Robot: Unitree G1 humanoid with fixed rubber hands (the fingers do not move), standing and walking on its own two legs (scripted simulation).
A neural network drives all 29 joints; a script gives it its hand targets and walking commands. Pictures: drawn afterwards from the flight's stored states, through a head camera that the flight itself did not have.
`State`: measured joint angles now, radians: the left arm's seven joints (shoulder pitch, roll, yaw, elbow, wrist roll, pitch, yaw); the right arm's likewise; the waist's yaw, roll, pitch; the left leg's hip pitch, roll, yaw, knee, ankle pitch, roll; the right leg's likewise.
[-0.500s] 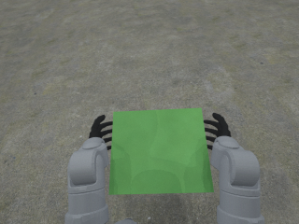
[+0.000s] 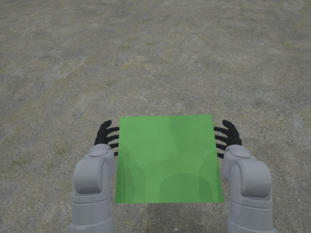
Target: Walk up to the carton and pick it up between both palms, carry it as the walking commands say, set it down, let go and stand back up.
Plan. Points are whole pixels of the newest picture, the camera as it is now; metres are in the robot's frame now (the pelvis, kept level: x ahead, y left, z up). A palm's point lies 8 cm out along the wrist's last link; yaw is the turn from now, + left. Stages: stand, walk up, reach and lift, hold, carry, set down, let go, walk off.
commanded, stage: carry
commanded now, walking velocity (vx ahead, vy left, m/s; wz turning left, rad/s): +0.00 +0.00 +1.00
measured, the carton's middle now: (166, 162) +0.31 +0.00 -0.01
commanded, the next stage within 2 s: none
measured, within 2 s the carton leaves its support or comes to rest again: neither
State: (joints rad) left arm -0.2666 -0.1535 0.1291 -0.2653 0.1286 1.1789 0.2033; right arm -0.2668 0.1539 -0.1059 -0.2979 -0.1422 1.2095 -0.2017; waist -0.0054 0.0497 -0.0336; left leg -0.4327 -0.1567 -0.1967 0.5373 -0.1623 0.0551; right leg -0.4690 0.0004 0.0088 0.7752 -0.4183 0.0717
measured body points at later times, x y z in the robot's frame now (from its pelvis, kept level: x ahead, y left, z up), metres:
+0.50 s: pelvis -0.02 +0.03 -0.02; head +0.00 +0.03 +0.43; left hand +0.15 +0.32 +0.05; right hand +0.32 +0.07 +0.06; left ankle -0.05 +0.12 -0.73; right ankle +0.01 -0.12 -0.70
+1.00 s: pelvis -0.01 +0.01 +0.01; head +0.01 -0.01 +0.46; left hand +0.02 +0.34 +0.09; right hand +0.28 +0.18 +0.08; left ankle -0.08 +0.09 -0.68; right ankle +0.08 -0.04 -0.73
